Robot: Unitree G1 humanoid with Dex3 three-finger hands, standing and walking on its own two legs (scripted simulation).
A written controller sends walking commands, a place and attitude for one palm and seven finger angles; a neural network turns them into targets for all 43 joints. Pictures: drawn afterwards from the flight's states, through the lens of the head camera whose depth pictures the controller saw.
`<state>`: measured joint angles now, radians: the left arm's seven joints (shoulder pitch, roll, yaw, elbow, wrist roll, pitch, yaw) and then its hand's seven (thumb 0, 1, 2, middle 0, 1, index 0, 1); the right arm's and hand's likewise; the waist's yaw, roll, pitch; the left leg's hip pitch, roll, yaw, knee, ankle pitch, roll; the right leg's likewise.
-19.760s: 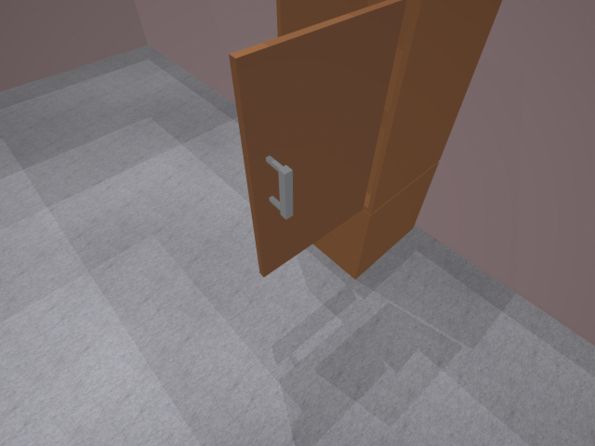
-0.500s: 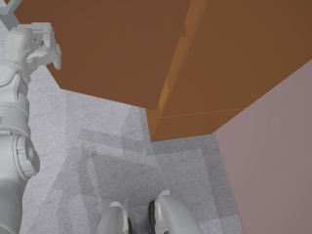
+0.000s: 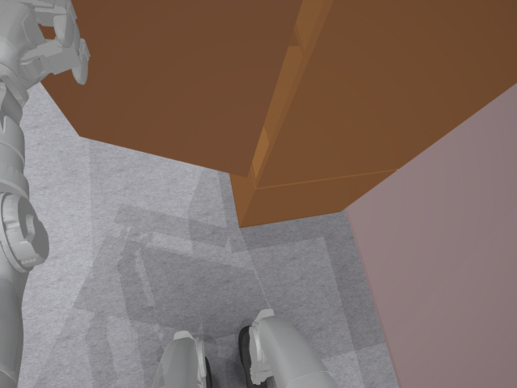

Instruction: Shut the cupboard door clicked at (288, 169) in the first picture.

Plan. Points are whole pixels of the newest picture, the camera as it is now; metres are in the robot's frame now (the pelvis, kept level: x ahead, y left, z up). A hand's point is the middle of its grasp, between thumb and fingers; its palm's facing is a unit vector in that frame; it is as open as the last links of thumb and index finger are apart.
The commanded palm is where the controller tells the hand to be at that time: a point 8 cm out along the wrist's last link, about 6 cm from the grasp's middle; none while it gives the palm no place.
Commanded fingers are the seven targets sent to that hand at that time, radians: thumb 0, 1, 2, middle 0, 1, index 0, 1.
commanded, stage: push the door shut along its arc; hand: left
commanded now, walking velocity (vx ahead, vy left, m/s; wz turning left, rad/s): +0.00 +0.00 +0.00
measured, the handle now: (3, 28) +0.60 +0.25 +0.08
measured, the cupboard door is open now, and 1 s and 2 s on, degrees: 67 55 55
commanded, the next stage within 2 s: pull the fist back off the door in 0.34 s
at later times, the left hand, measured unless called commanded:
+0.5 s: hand (92, 23) +0.60 +0.15 +0.09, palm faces -0.26 -0.96 +0.07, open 3.4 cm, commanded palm +0.60 +0.15 +0.08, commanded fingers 0.00 0.90 0.90 -1.30 -1.50 -1.30 -1.50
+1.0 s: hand (99, 49) +0.57 +0.14 +0.08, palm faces +0.03 -1.00 -0.02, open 3.1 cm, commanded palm +0.53 +0.17 +0.08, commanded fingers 0.00 0.90 0.90 -1.30 -1.50 -1.30 -1.50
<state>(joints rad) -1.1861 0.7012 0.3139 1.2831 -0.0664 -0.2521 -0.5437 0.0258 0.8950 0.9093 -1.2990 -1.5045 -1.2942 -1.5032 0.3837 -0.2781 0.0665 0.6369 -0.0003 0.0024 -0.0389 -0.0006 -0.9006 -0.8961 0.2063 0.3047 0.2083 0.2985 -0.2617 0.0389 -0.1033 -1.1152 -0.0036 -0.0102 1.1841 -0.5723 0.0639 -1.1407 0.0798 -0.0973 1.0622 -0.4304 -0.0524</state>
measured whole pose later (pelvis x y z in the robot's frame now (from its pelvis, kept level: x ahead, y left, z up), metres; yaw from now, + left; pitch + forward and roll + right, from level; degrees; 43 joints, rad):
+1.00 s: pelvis +0.01 +0.00 +0.02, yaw +0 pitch +28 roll -4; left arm -1.05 0.50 0.38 1.24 -0.01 -0.38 -0.09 0.02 0.90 0.90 -1.30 -1.50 -1.29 -1.50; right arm 0.51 -0.27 0.03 0.62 -0.05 0.04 0.08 0.00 -0.90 -0.90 0.20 0.30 0.21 0.30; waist -0.26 0.06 -0.12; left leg -1.02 -0.01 0.01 1.08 -0.55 0.06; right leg -1.05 0.08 -0.07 0.98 -0.41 -0.05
